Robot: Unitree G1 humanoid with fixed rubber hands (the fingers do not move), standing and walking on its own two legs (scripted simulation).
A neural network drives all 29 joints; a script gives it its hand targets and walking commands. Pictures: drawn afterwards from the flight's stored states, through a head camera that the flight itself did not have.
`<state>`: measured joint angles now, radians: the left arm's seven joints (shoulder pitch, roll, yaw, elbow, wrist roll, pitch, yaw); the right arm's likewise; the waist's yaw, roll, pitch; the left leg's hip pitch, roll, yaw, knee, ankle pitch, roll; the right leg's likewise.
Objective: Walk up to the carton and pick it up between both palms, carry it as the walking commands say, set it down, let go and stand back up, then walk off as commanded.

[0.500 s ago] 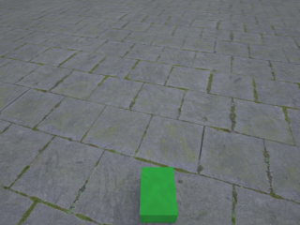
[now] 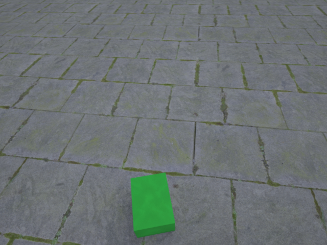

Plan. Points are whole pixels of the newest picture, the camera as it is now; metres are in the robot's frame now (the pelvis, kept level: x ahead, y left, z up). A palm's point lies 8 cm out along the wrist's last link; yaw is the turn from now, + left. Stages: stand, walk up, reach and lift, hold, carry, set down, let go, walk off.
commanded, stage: walk off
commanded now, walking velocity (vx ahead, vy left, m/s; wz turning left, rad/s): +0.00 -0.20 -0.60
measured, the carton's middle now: (152, 203) +0.49 +0.13 -0.69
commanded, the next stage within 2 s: stand in 1.90 s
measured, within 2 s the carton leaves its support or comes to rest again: neither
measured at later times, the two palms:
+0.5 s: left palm out of the picture +0.08 +0.12 -0.15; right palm out of the picture +0.03 -0.39 -0.12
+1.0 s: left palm out of the picture +0.15 -0.07 -0.12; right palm out of the picture -0.14 -0.53 -0.14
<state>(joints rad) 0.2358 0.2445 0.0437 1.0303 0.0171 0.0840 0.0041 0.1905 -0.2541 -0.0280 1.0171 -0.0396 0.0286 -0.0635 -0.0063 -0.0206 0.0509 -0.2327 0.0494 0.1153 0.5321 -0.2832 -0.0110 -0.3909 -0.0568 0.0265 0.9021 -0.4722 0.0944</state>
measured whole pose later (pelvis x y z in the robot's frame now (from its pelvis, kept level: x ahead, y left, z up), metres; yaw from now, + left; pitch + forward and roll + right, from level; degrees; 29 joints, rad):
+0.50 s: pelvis -0.02 -0.12 +0.00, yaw -13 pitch +0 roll -1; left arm 0.22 0.25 0.06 0.93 0.02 0.07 -0.01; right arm 0.10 -0.19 -0.03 0.96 0.01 0.03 -0.09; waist 0.04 -0.06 0.09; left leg -0.25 0.01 0.06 0.57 -0.32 0.00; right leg -0.33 0.19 0.02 0.54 -0.24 -0.11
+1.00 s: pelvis -0.06 -0.25 -0.01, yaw -31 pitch -1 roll +0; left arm 0.15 0.24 0.05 0.87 0.04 0.04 -0.01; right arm 0.14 -0.29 -0.08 0.96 -0.01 0.08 -0.04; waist 0.01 0.04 0.14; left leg -0.44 0.12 0.10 1.17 -0.56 -0.05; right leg -0.35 0.02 -0.03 0.63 -0.27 -0.03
